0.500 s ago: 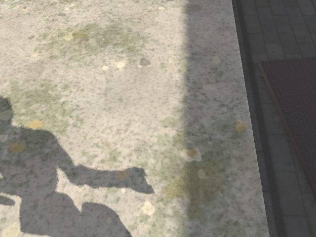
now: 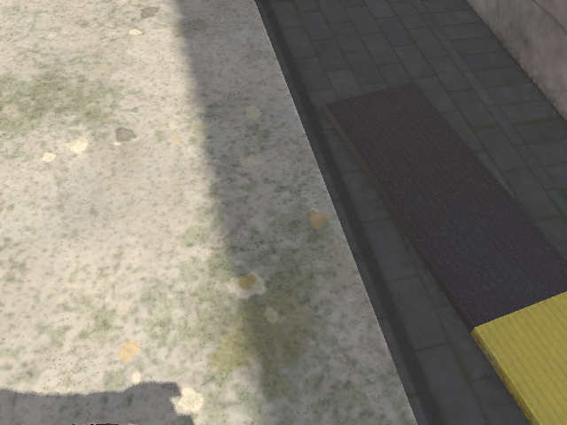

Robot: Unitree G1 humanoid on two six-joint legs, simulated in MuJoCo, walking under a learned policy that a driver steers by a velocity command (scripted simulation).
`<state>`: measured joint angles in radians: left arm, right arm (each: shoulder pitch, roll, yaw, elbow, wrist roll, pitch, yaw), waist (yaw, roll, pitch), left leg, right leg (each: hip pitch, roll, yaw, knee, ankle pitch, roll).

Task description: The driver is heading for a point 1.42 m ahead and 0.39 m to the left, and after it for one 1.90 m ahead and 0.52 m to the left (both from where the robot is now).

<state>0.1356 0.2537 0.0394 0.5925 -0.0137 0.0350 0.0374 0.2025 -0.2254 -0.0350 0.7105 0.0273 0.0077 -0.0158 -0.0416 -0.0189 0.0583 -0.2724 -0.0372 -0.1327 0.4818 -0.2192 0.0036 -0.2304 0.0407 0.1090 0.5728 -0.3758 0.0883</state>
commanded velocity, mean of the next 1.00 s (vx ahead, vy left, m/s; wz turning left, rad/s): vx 0.00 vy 0.00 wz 0.43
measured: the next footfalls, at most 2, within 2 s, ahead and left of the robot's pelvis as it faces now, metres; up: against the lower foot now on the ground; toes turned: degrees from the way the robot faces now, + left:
right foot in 0.02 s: +0.01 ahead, -0.12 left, +0.00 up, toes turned +7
left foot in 0.46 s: -0.01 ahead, +0.15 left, +0.00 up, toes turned +28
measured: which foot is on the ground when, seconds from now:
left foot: down 0.00-0.04, up 0.06-0.44, down 0.46-1.00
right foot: up 0.00-0.00, down 0.02-0.48, up 0.50-0.98, down 1.00-1.00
